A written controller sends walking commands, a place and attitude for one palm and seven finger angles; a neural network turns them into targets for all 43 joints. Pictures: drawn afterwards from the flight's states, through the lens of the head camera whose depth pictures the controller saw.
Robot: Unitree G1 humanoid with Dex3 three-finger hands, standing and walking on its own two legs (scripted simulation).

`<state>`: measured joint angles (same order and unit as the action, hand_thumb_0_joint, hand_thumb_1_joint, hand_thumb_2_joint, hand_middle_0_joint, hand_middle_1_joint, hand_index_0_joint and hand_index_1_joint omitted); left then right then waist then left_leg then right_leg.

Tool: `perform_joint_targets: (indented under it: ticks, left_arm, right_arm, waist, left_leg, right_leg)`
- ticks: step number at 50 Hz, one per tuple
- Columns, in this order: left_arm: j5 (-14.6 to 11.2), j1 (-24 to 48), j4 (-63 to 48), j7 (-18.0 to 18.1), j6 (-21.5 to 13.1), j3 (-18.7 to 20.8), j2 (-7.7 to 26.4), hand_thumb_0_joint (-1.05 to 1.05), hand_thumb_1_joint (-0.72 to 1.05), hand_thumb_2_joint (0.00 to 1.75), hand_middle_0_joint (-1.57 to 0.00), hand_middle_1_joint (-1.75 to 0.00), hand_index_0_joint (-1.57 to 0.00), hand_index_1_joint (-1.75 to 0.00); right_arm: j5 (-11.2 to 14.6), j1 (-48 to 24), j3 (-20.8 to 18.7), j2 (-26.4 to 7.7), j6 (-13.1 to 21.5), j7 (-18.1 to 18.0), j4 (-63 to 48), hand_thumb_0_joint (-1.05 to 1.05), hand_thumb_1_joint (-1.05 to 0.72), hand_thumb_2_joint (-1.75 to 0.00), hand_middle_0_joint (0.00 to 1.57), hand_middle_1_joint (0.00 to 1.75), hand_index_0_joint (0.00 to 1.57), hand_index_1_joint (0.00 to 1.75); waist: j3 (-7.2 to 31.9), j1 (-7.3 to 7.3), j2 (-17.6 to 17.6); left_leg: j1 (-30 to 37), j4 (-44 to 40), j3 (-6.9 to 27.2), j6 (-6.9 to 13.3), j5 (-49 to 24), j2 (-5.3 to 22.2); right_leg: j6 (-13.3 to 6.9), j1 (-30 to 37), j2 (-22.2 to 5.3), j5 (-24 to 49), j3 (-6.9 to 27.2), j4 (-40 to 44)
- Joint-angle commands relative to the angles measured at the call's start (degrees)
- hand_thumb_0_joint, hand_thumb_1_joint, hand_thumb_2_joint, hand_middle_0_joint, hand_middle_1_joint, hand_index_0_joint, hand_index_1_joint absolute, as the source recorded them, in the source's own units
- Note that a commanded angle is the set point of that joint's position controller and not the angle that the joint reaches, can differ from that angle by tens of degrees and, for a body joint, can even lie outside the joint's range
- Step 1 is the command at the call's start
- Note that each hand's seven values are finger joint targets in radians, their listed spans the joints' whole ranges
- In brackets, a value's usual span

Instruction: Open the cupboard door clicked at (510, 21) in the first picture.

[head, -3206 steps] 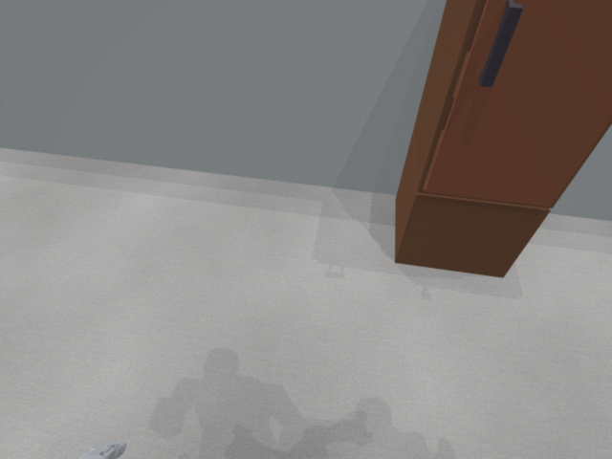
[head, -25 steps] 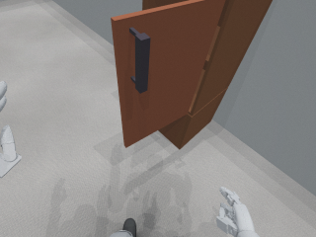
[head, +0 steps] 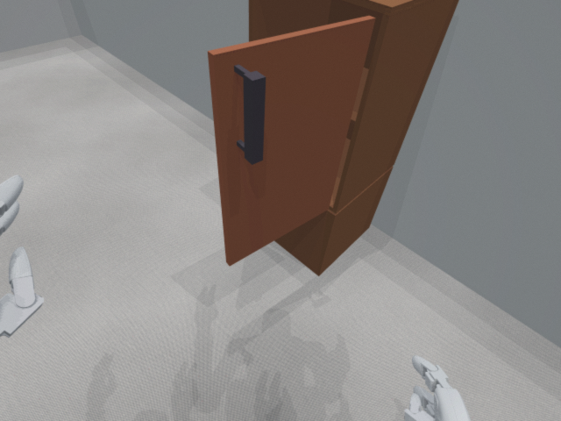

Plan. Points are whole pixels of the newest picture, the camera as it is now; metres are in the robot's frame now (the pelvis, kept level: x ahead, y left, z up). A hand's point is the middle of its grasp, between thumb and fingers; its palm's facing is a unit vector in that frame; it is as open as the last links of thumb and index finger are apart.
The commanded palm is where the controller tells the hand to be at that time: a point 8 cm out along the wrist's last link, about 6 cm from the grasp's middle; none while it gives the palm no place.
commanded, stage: stop stepping back and stand still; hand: left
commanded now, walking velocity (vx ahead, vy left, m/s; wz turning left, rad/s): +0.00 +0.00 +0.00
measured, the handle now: (247, 115) +0.59 +0.08 +0.14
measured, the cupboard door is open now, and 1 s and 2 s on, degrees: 82 82 82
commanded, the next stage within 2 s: let the arm hang, fingers relaxed in 0.48 s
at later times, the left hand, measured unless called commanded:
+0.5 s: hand out of the picture +0.15 +0.28 +0.17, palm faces +0.45 -0.77 -0.45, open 7.4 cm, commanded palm +0.11 +0.31 +0.18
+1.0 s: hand out of the picture -0.08 +0.15 -0.18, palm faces +0.09 -0.99 -0.11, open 7.3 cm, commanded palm none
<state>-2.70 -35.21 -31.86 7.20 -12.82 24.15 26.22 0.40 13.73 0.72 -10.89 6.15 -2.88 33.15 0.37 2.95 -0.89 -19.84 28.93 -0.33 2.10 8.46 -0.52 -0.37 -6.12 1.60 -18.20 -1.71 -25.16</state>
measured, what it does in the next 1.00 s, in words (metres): stands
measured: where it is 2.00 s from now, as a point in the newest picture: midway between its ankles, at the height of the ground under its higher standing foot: outside the picture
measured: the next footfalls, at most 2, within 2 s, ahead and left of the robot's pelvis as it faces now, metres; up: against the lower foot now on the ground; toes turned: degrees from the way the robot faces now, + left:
none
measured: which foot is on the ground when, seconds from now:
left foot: down 0.00-1.00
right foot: down 0.00-1.00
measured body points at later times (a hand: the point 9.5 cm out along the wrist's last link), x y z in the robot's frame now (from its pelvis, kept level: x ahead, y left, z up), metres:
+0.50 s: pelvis -0.02 +0.01 +0.00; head -0.04 +0.02 +0.45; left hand +0.12 +0.32 +0.19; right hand +0.15 -0.22 -0.08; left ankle +0.08 +0.09 -0.74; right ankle -0.05 -0.11 -0.74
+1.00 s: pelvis -0.02 +0.00 +0.00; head +0.00 +0.02 +0.45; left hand -0.08 +0.20 -0.17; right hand -0.01 -0.26 -0.14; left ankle +0.08 +0.09 -0.74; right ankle -0.06 -0.12 -0.74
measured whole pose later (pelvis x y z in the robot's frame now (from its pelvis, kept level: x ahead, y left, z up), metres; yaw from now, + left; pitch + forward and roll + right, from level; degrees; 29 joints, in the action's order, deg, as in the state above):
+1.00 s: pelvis -0.02 +0.00 +0.00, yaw +5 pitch -1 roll -2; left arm 0.8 -22.3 61.2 0.3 2.9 -0.7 8.7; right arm -1.2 17.1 -0.1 -11.7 -3.0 -1.4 60.6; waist -2.8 0.5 -1.5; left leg -21.0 26.7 4.0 2.4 4.8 -3.6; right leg -1.3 -7.8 2.2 -19.3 -0.8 -27.9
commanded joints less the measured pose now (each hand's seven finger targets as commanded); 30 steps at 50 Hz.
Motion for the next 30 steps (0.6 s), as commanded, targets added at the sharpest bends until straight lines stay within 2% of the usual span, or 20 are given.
perform_joint_targets:
  ticks: [1, 2, 4, 5, 7, 9, 10, 12, 13, 14, 17, 19, 20, 22, 24, 25, 26, 28, 29, 30]
  left_arm:
    - [-1.5, 0.1, -6.2, 2.0, -3.3, 8.7, 7.3, 0.0, 0.9, 0.9, -0.2, -0.3, -0.2, -0.3]
    - [-1.3, 1.5, -4.9, 2.0, -3.0, 7.8, 6.7, 0.0, 0.9, 0.9, -0.2, -0.3, -0.2, -0.3]
    - [-0.8, 6.1, -4.2, 1.7, -2.6, 5.2, 5.5, 0.0, 0.9, 0.9, -0.2, -0.3, -0.2, -0.3]
    - [-0.3, 8.3, -3.1, 1.8, -2.3, 4.2, 5.1, 0.0, 0.9, 0.9, -0.2, -0.3, -0.2, -0.3]
    - [0.6, 11.5, -2.0, 1.9, -1.9, 2.7, 4.6, 0.0, 0.9, 0.9, -0.2, -0.3, -0.2, -0.3]
    - [1.6, 15.1, -2.8, 2.2, -1.8, 2.9, 5.9, 0.0, 0.9, 0.9, -0.2, -0.3, -0.2, -0.3]
    - [1.8, 14.7, -3.1, 2.2, -1.8, 2.4, 5.2, 0.0, 0.9, 0.9, -0.2, -0.3, -0.2, -0.3]
    - [1.9, 12.2, -5.4, 2.3, -1.7, 2.9, 6.1, 0.0, 0.9, 0.9, -0.2, -0.3, -0.2, -0.3]
    - [1.8, 10.2, -6.7, 2.3, -1.8, 3.9, 7.0, 0.0, 0.9, 0.9, -0.2, -0.3, -0.2, -0.3]
    - [1.6, 8.0, -8.9, 2.4, -2.1, 6.6, 9.5, 0.0, 0.9, 0.9, -0.2, -0.3, -0.2, -0.3]
    - [0.5, 3.3, -9.5, 2.1, -2.5, 7.1, 8.5, 0.0, 0.9, 0.9, -0.2, -0.3, -0.2, -0.3]
    - [0.0, 3.0, -8.2, 2.2, -2.6, 7.8, 8.3, 0.0, 0.9, 0.9, -0.2, -0.3, -0.2, -0.3]
    - [-0.1, 3.6, -6.0, 2.2, -2.4, 6.4, 6.6, 0.0, 0.9, 0.9, -0.2, -0.3, -0.2, -0.3]
    - [-0.1, 6.8, -3.1, 2.1, -2.4, 5.7, 6.2, 0.0, 0.9, 0.9, -0.2, -0.3, -0.2, -0.3]
    - [0.2, 10.6, -0.5, 1.8, -2.6, 4.6, 6.4, 0.0, 0.9, 0.9, -0.2, -0.3, -0.2, -0.3]
    - [0.4, 11.4, 0.9, 1.7, -2.5, 3.3, 5.0, 0.0, 0.9, 0.9, -0.2, -0.3, -0.2, -0.3]
    - [0.9, 12.2, 1.3, 1.8, -2.4, 3.0, 5.0, 0.0, 0.9, 0.9, -0.2, -0.3, -0.2, -0.3]
    - [1.5, 13.9, 0.0, 1.8, -2.5, 2.9, 5.1, 0.0, 0.9, 0.9, -0.2, -0.3, -0.2, -0.3]
    - [4.0, 10.8, 43.5, -5.0, 4.4, -19.0, -6.0, 0.0, 0.9, 0.9, -0.2, -0.3, -0.2, -0.3]
    - [4.7, 11.6, 46.6, -6.8, 10.6, -15.7, -4.1, 0.0, 0.9, 0.9, -0.2, -0.3, -0.2, -0.3]
  right_arm:
    - [0.0, -5.2, -3.5, -7.6, 1.8, -0.8, -6.6, 0.0, -0.9, -0.9, 0.2, 0.3, 0.2, 0.3]
    - [0.0, -5.3, -3.4, -7.8, 1.8, -1.0, -6.3, 0.0, -0.9, -0.9, 0.2, 0.3, 0.2, 0.3]
    - [0.0, -6.0, -3.3, -8.5, 2.7, -1.6, -6.0, 0.0, -0.9, -0.9, 0.2, 0.3, 0.2, 0.3]
    - [0.1, -5.6, -3.0, -8.7, 3.1, -2.0, -5.6, 0.0, -0.9, -0.9, 0.2, 0.3, 0.2, 0.3]
    - [0.2, -6.1, -2.4, -8.8, 3.9, -2.6, -5.4, 0.0, -0.9, -0.9, 0.2, 0.3, 0.2, 0.3]
    - [0.1, -7.2, -2.3, -8.9, 4.6, -3.1, -5.3, 0.0, -0.9, -0.9, 0.2, 0.3, 0.2, 0.3]
    - [0.1, -7.1, -2.1, -8.2, 4.9, -3.2, -5.2, 0.0, -0.9, -0.9, 0.2, 0.3, 0.2, 0.3]
    - [0.0, -7.3, -1.9, -7.6, 5.3, -2.7, -5.6, 0.0, -0.9, -0.9, 0.2, 0.3, 0.2, 0.3]
    - [-0.2, -7.5, -1.8, -7.2, 5.4, -2.4, -5.8, 0.0, -0.9, -0.9, 0.2, 0.3, 0.2, 0.3]
    - [-0.5, -7.5, -2.1, -7.3, 5.5, -2.0, -6.0, 0.0, -0.9, -0.9, 0.2, 0.3, 0.2, 0.3]
    - [-0.8, -7.6, -2.4, -6.7, 4.5, -1.2, -5.7, 0.0, -0.9, -0.9, 0.2, 0.3, 0.2, 0.3]
    - [-0.8, -7.3, -2.9, -7.1, 3.9, -1.2, -5.0, 0.0, -0.9, -0.9, 0.2, 0.3, 0.2, 0.3]
    - [-0.6, -7.0, -2.7, -6.9, 3.5, -1.3, -4.8, 0.0, -0.9, -0.9, 0.2, 0.3, 0.2, 0.3]
    - [-0.2, -6.8, -2.8, -7.8, 3.2, -1.6, -4.7, 0.0, -0.9, -0.9, 0.2, 0.3, 0.2, 0.3]
    - [0.2, -7.6, -2.9, -8.4, 3.4, -2.3, -4.7, 0.0, -0.9, -0.9, 0.2, 0.3, 0.2, 0.3]
    - [0.2, -7.6, -2.5, -8.4, 3.5, -2.5, -4.7, 0.0, -0.9, -0.9, 0.2, 0.3, 0.2, 0.3]
    - [0.1, -7.7, -2.2, -8.5, 3.5, -2.7, -5.0, 0.0, -0.9, -0.9, 0.2, 0.3, 0.2, 0.3]
    - [0.1, -7.7, -2.1, -8.4, 3.8, -3.0, -5.5, 0.0, -0.9, -0.9, 0.2, 0.3, 0.2, 0.3]
    - [0.6, -9.6, -4.4, -15.7, 7.0, 1.7, 9.2, 0.0, -0.9, -0.9, 0.2, 0.3, 0.2, 0.3]
    - [-0.4, -6.6, -4.4, -15.8, 1.2, 2.3, 11.1, 0.0, -0.9, -0.9, 0.2, 0.3, 0.2, 0.3]
  waist:
    - [2.2, -1.58, 2.6]
    - [1.1, -1.35, 3.1]
    - [-0.2, -1.3, 5.4]
    - [-1.4, -1.31, 6.6]
    - [-1.7, -2.16, 8.4]
    - [-1.4, -3.04, 9.7]
    - [-0.6, -3.32, 9.1]
    - [1.5, -3.74, 8.3]
    - [2.5, -3.91, 6.3]
    - [4.9, -3.98, 5.0]
    - [4.6, -3.31, -1.3]
    - [4.1, -2.86, 1.6]
    - [2.4, -2.39, 2.4]
    - [0.7, -2.03, 3.7]
    - [-2.6, -1.86, 5.6]
    - [-4.3, -1.89, 7.8]
    - [-5.2, -2.25, 9.5]
    - [-4.2, -3.01, 11.0]
    - [-6.2, -0.32, 8.3]
    - [-1.3, -2.15, 6.0]
  left_leg:
    - [9.3, -0.3, 4.9, -2.0, 8.4, 2.4]
    - [11.1, -0.4, 4.9, -1.8, 8.3, 2.8]
    - [11.3, -6.2, 7.3, -1.2, 10.5, 4.6]
    - [9.1, -10.9, 10.0, -0.7, 14.1, 6.1]
    - [4.6, -19.5, 14.7, -0.1, 24.7, 8.3]
    - [-0.1, -24.1, 15.8, 0.1, 30.1, 9.1]
    - [-0.1, -23.9, 14.9, 0.3, 29.5, 8.8]
    - [2.3, -20.9, 11.6, 0.2, 24.5, 6.7]
    - [3.9, -18.3, 10.0, -0.2, 20.8, 5.3]
    - [5.9, -15.2, 8.2, -1.0, 16.3, 3.7]
    - [11.2, -3.2, 4.9, -1.6, 5.5, 1.2]
    - [13.2, 1.1, 5.1, -1.8, 3.5, 1.1]
    - [12.4, 0.7, 5.4, -1.6, 2.6, 1.7]
    - [12.5, -3.0, 6.5, -1.5, 1.7, 2.8]
    - [11.9, -7.5, 8.3, -1.3, 9.0, 4.1]
    - [9.8, -11.7, 11.0, -1.1, 14.5, 5.3]
    - [6.4, -16.5, 13.6, -0.7, 21.4, 6.6]
    - [-0.2, -22.9, 15.6, 0.1, 29.9, 7.9]
    - [-5.2, -12.8, 19.9, 2.1, 13.7, 8.5]
    - [-3.4, -10.6, 16.4, 3.4, 3.1, 9.1]
  right_leg:
    - [-4.1, -11.8, -7.3, -7.8, 8.7, 11.3]
    - [-3.5, -14.4, -6.7, -8.0, 8.4, 11.5]
    - [-1.4, -14.0, -3.4, -7.0, 5.4, 9.3]
    - [-0.1, -11.9, -1.3, -6.1, 3.4, 7.2]
    - [1.1, -7.0, 1.3, -4.5, 1.5, 2.0]
    - [1.2, -1.9, 1.9, -3.1, 1.0, -2.1]
    - [1.0, -0.6, 1.8, -2.5, 1.1, -1.9]
    - [0.4, -0.1, 1.0, -1.6, 1.8, 2.5]
    - [0.0, -0.4, 0.2, -1.2, 2.7, 5.5]
    - [-0.6, -0.3, -0.8, -1.2, 3.8, 7.8]
    - [-3.1, -8.2, -6.0, -2.0, 10.7, 13.8]
    - [-4.3, -12.2, -7.8, 0.5, 12.4, 13.7]
    - [-3.8, -12.6, -7.3, 1.8, 12.1, 13.0]
    - [-1.8, -12.7, -4.0, 0.8, 9.5, 11.3]
    - [-0.3, -14.7, -1.7, -5.6, 7.4, 11.2]
    - [0.1, -14.3, -0.4, -6.6, 6.3, 9.3]
    - [0.7, -12.0, 0.9, -6.7, 4.8, 6.8]
    - [0.9, -4.6, 2.5, -4.7, 3.0, 1.6]
    - [0.3, -11.0, -1.0, 1.9, 1.5, -7.1]
    - [0.0, -8.6, -3.3, -0.1, 4.9, -5.7]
